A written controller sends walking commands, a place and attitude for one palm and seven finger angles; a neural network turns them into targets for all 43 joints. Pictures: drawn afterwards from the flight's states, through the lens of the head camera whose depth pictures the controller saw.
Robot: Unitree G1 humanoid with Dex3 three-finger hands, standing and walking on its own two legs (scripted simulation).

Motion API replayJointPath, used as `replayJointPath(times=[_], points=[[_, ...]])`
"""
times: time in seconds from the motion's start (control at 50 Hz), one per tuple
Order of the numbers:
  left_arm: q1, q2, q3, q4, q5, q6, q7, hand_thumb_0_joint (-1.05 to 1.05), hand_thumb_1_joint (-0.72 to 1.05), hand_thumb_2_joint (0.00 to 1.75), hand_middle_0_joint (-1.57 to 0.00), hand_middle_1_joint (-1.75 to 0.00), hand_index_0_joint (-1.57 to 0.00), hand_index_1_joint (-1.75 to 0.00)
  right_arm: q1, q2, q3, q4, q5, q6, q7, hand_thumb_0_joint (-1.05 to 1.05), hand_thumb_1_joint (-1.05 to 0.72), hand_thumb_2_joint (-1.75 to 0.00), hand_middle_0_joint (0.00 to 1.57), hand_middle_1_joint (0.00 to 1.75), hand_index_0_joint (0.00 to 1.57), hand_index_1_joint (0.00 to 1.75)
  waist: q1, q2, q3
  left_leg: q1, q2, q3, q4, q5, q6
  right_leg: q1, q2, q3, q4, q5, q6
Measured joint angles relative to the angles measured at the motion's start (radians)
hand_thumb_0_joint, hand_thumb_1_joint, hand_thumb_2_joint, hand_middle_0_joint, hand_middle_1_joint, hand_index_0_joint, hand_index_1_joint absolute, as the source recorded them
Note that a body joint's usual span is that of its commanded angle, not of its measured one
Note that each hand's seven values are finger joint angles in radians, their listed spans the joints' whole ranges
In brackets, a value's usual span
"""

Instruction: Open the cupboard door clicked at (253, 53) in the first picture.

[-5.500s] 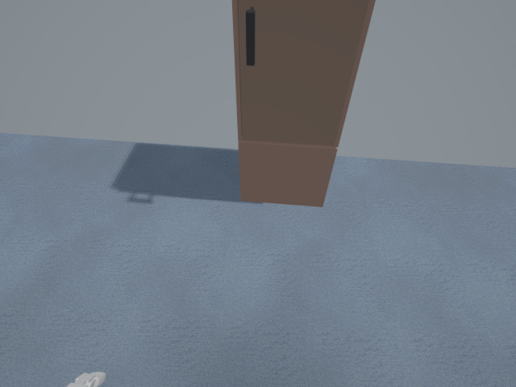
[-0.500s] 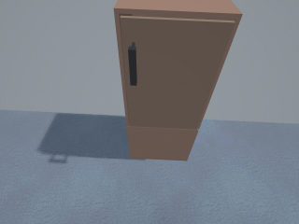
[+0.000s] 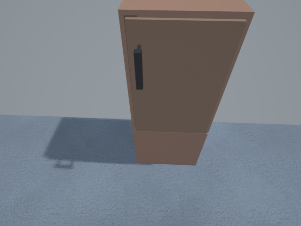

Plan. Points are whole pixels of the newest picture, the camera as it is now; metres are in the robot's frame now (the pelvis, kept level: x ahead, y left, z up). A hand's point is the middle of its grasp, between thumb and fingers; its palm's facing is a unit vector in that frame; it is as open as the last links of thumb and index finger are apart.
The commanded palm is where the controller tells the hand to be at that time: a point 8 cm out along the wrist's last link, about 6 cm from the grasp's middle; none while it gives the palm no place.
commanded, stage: look again from close up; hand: left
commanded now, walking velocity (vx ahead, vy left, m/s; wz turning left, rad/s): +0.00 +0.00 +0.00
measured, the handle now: (139, 67) +0.63 +0.08 +0.09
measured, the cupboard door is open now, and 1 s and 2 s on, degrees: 0 0 0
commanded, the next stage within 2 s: shuffle to correct the standing spot in 0.14 s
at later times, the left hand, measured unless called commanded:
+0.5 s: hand out of the picture +0.01 +0.15 -0.17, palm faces -0.04 -0.98 -0.18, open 7.4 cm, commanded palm none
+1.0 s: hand out of the picture +0.03 +0.04 -0.18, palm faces +0.07 -0.99 -0.11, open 7.4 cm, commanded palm none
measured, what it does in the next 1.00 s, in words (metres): steps to the right: right foot, then left foot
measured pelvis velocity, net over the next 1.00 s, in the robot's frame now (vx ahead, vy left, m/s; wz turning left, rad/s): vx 0.08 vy -0.10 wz -0.02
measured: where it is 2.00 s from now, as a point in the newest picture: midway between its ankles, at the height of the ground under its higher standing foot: outside the picture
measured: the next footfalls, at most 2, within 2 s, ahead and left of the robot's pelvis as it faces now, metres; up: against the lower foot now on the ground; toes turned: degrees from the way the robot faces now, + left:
right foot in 0.62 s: +0.05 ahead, -0.15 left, +0.00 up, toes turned -7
left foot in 0.98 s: +0.14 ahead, +0.00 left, +0.00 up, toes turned +6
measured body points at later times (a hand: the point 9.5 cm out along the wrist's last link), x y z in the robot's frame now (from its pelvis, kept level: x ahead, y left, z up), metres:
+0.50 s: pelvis +0.01 -0.02 +0.00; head +0.03 -0.02 +0.45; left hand +0.01 +0.21 -0.16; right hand +0.02 -0.25 -0.15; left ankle +0.03 +0.08 -0.73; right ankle -0.04 -0.12 -0.71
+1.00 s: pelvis +0.08 -0.10 +0.00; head +0.10 -0.08 +0.45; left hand +0.03 +0.10 -0.17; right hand +0.15 -0.32 -0.15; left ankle +0.10 -0.01 -0.73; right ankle +0.01 -0.15 -0.73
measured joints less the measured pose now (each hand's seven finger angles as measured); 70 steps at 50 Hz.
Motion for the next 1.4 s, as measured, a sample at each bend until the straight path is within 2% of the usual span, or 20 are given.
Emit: replayJointPath(times=[0.34,0.42,0.5,0.58,0.62,0.68,0.74,0.78,0.84,0.92,0.96,0.98,1.0,1.06,1.1,1.18,1.22,1.28,1.36,1.4], points=[[-0.017,0.026,-0.001,-0.001,0.004,0.021,-0.011,0.0,0.91,0.9,-0.2,-0.3,-0.2,-0.3,-0.055,0.004,0.004,0.009,0.004,-0.006,-0.003,0.0,-0.92,-0.9,0.2,0.3,0.2,0.3,0.004,-0.049,0.013,0.042,-0.003,0.013,-0.044,0.001,-0.002,0.034,-0.002,0.015,-0.037,0.004,0.0],[0.0,0.029,0.007,0.0,0.014,0.043,-0.026,0.0,0.91,0.9,-0.2,-0.3,-0.19,-0.3,-0.052,0.012,-0.005,-0.002,-0.002,0.001,-0.006,0.0,-0.91,-0.9,0.2,0.3,0.2,0.3,0.006,-0.06,0.012,0.031,0.001,0.031,-0.036,-0.007,-0.004,-0.03,-0.006,0.011,0.068,-0.06,-0.027],[-0.001,0.027,0.018,-0.001,0.019,0.061,-0.042,0.01,0.91,0.9,-0.2,-0.3,-0.19,-0.3,-0.04,0.012,-0.016,-0.016,-0.01,-0.004,-0.008,0.0,-0.91,-0.9,0.2,0.3,0.2,0.3,-0.008,-0.047,0.027,0.031,0.024,0.039,-0.046,-0.001,-0.016,-0.139,-0.003,-0.005,0.239,-0.124,-0.039],[-0.007,0.02,0.029,-0.014,0.016,0.055,-0.054,0.01,0.91,0.9,-0.2,-0.3,-0.19,-0.3,-0.013,-0.001,-0.026,-0.003,-0.013,0.005,-0.007,0.0,-0.9,-0.9,0.2,0.3,0.2,0.3,-0.013,-0.02,0.033,0.035,0.055,0.026,-0.033,-0.009,-0.046,-0.142,-0.009,-0.031,0.141,-0.048,-0.037],[-0.002,0.019,0.032,-0.023,0.017,0.045,-0.056,0.01,0.91,0.9,-0.2,-0.3,-0.19,-0.3,0.004,-0.007,-0.032,0.006,-0.012,0.014,-0.005,0.0,-0.9,-0.9,0.2,0.3,0.2,0.3,-0.007,-0.012,0.028,0.021,0.072,0.019,0.018,-0.041,-0.063,-0.109,-0.006,-0.044,0.043,0.033,-0.037],[0.006,0.011,0.035,-0.03,0.019,0.033,-0.049,0.01,0.91,0.9,-0.2,-0.3,-0.19,-0.3,0.021,-0.013,-0.037,0.023,-0.006,0.037,0.0,0.0,-0.9,-0.9,0.2,0.3,0.2,0.3,0.002,0.004,0.014,-0.057,0.085,-0.023,0.235,-0.211,-0.041,-0.093,0.018,-0.08,0.046,0.041,-0.061],[0.026,0.002,0.036,-0.029,0.016,0.02,-0.035,0.0,0.91,0.9,-0.2,-0.3,-0.19,-0.3,0.012,-0.011,-0.041,0.022,-0.008,0.047,0.011,0.0,-0.9,-0.9,0.2,0.3,0.2,0.3,0.009,-0.011,0.002,-0.152,0.081,-0.028,0.464,-0.195,-0.033,-0.05,0.031,-0.099,-0.024,0.05,-0.081],[0.037,-0.005,0.032,-0.02,0.015,0.013,-0.029,0.0,0.91,0.9,-0.2,-0.3,-0.19,-0.3,-0.004,-0.007,-0.043,0.008,-0.009,0.039,0.014,0.01,-0.9,-0.9,0.2,0.3,0.2,0.3,0.005,-0.021,0.002,-0.182,0.084,-0.017,0.502,-0.157,-0.038,-0.024,0.04,-0.107,-0.072,0.068,-0.089],[0.049,-0.014,0.025,-0.01,0.017,0.004,-0.027,0.0,0.9,0.9,-0.2,-0.3,-0.19,-0.3,-0.034,0.005,-0.043,-0.015,-0.006,0.028,0.014,0.0,-0.9,-0.9,0.2,0.3,0.2,0.3,0.004,-0.035,0.008,-0.184,0.088,0.004,0.428,-0.136,-0.049,0.003,0.055,-0.116,-0.119,0.078,-0.101],[0.06,-0.022,0.018,-0.003,0.017,0.002,-0.028,0.0,0.9,0.9,-0.2,-0.3,-0.2,-0.3,-0.085,0.023,-0.035,-0.035,-0.001,0.016,0.001,0.0,-0.91,-0.9,0.2,0.3,0.2,0.3,0.024,-0.045,0.024,-0.137,0.081,0.023,0.254,-0.134,-0.056,0.024,0.082,-0.12,-0.13,0.064,-0.111],[0.067,-0.027,0.014,0.006,0.012,0.002,-0.025,0.0,0.9,0.9,-0.2,-0.3,-0.2,-0.3,-0.108,0.027,-0.024,-0.04,0.004,0.004,-0.006,0.0,-0.91,-0.9,0.2,0.3,0.2,0.3,0.035,-0.043,0.032,-0.081,0.07,0.019,0.122,-0.072,-0.058,0.032,0.097,-0.117,-0.109,0.042,-0.11],[0.074,-0.031,0.012,0.011,0.007,0.002,-0.024,0.0,0.9,0.9,-0.2,-0.3,-0.2,-0.3,-0.115,0.028,-0.018,-0.042,0.006,-0.003,-0.009,0.0,-0.91,-0.9,0.2,0.3,0.2,0.3,0.038,-0.036,0.033,-0.042,0.068,0.016,0.05,0.008,-0.051,0.035,0.106,-0.116,-0.088,0.025,-0.109],[0.074,-0.029,0.011,0.02,0.003,0.004,-0.021,0.0,0.9,0.9,-0.2,-0.3,-0.2,-0.3,-0.124,0.037,-0.014,-0.04,0.007,-0.009,-0.013,0.0,-0.91,-0.9,0.19,0.3,0.2,0.3,0.037,-0.045,0.034,-0.019,0.062,0.019,0.026,0.014,-0.036,0.036,0.102,-0.113,-0.061,0.004,-0.105],[0.065,-0.026,0.01,0.031,-0.002,0.018,-0.004,0.01,0.9,0.9,-0.2,-0.3,-0.2,-0.3,-0.133,0.059,0.001,-0.045,0.015,-0.008,-0.024,0.0,-0.91,-0.9,0.2,0.3,0.2,0.3,0.045,-0.071,0.028,0.017,0.042,0.037,0.018,-0.027,-0.022,0.04,0.074,-0.096,-0.013,-0.007,-0.042],[0.05,-0.029,0.009,0.027,-0.001,0.025,-0.002,0.01,0.9,0.9,-0.2,-0.3,-0.2,-0.3,-0.139,0.064,0.005,-0.049,0.017,-0.003,-0.029,0.0,-0.91,-0.9,0.2,0.3,0.2,0.3,0.048,-0.068,0.023,0.028,0.032,0.044,0.002,-0.029,-0.023,0.043,0.064,-0.089,-0.008,-0.031,-0.027],[0.009,-0.037,0.012,-0.003,0.006,0.022,-0.001,0.01,0.9,0.9,-0.2,-0.3,-0.2,-0.3,-0.154,0.053,-0.002,-0.057,0.013,0.012,-0.028,0.0,-0.91,-0.9,0.2,0.3,0.2,0.3,0.049,-0.028,0.031,0.017,0.027,0.045,-0.013,-0.007,-0.028,0.035,0.063,-0.09,-0.025,-0.026,-0.084],[0.003,-0.031,0.017,-0.017,0.012,0.018,0.007,0.01,0.91,0.9,-0.2,-0.3,-0.2,-0.3,-0.154,0.046,-0.011,-0.062,0.011,0.024,-0.025,0.0,-0.9,-0.9,0.2,0.3,0.2,0.3,0.047,-0.009,0.033,-0.003,0.031,0.042,0.016,-0.004,-0.035,0.026,0.065,-0.087,-0.021,-0.023,-0.102],[0.006,-0.015,0.021,-0.032,0.016,0.013,0.014,0.01,0.91,0.9,-0.2,-0.3,-0.2,-0.3,-0.147,0.031,-0.028,-0.064,0.009,0.045,-0.023,-0.01,-0.91,-0.9,0.2,0.3,0.2,0.3,0.042,0.0,0.037,-0.054,0.023,-0.004,0.177,-0.14,-0.051,0.022,0.06,-0.087,-0.012,-0.024,-0.11],[0.016,0.004,0.024,-0.043,0.016,0.017,0.013,0.01,0.91,0.9,-0.2,-0.3,-0.2,-0.3,-0.133,0.012,-0.038,-0.049,0.01,0.065,-0.014,0.0,-0.91,-0.9,0.2,0.3,0.2,0.3,0.033,-0.004,0.047,-0.094,0.026,-0.05,0.326,-0.181,-0.067,0.03,0.049,-0.092,-0.021,-0.014,-0.11],[0.034,-0.001,0.017,-0.065,0.013,0.007,0.023,0.01,0.91,0.9,-0.2,-0.3,-0.2,-0.3,-0.136,0.0,-0.038,-0.066,0.01,0.071,-0.009,0.0,-0.91,-0.9,0.2,0.3,0.2,0.3,0.04,0.0,0.061,-0.107,0.022,-0.077,0.368,-0.219,-0.061,0.015,0.055,-0.072,-0.02,0.018,-0.095]])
